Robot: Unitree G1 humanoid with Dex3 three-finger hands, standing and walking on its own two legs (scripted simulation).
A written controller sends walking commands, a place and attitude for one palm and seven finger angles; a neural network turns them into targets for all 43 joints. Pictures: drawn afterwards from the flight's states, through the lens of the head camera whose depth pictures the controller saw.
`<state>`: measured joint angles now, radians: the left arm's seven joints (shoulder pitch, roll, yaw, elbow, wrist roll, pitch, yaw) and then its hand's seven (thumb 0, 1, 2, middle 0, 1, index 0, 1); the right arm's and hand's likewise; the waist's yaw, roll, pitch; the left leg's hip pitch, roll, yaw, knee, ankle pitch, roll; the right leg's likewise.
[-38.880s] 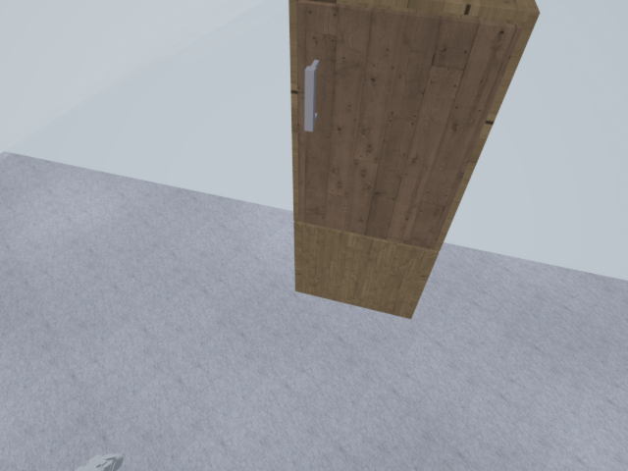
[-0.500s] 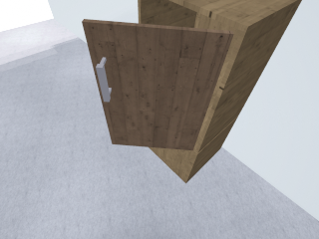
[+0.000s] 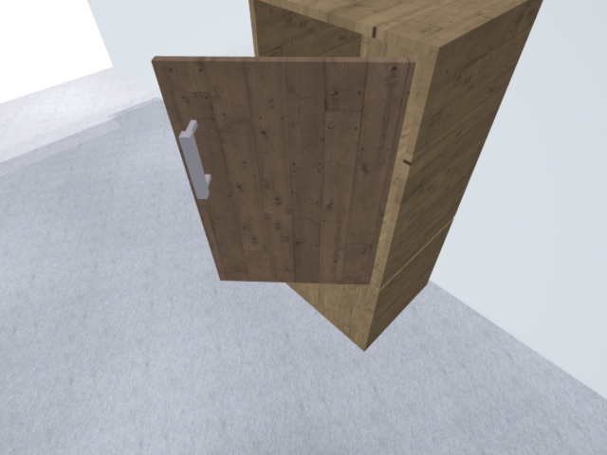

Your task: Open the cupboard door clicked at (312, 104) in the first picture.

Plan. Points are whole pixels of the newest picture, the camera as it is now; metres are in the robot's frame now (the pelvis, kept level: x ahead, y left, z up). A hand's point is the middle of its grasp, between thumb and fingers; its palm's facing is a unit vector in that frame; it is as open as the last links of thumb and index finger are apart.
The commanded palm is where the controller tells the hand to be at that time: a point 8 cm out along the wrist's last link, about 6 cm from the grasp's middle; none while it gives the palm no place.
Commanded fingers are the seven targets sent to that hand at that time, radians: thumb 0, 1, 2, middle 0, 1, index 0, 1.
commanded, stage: come to a stop and stand still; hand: left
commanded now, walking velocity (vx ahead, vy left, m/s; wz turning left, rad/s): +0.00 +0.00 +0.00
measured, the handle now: (197, 160) +0.58 +0.23 +0.07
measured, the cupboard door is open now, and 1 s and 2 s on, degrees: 43 43 43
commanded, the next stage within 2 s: look again from close up in 0.92 s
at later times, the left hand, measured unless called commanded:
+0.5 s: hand out of the picture +0.08 +0.17 -0.17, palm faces -0.04 -0.98 -0.21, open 7.4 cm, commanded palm none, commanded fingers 0.00 0.90 0.90 -0.20 -0.30 -0.20 -0.30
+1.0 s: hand out of the picture +0.09 +0.17 -0.17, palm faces -0.01 -0.97 -0.22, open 7.4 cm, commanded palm none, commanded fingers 0.00 0.90 0.90 -0.20 -0.30 -0.20 -0.30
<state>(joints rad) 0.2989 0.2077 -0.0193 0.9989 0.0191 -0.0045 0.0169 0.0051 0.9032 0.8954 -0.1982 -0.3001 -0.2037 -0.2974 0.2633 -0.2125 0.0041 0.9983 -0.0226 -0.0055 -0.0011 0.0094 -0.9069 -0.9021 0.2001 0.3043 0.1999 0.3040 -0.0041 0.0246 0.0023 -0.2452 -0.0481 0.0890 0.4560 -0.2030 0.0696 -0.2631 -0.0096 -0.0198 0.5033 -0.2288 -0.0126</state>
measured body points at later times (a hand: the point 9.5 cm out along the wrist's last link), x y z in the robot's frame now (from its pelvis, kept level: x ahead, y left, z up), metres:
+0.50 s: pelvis +0.04 -0.02 +0.01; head +0.05 -0.01 +0.46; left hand +0.08 +0.22 -0.15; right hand +0.07 -0.26 -0.15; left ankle +0.03 +0.07 -0.74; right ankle +0.03 -0.11 -0.74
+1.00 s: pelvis +0.06 -0.03 +0.01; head +0.07 -0.02 +0.46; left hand +0.09 +0.22 -0.15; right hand +0.10 -0.27 -0.15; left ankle +0.03 +0.07 -0.74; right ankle +0.03 -0.11 -0.74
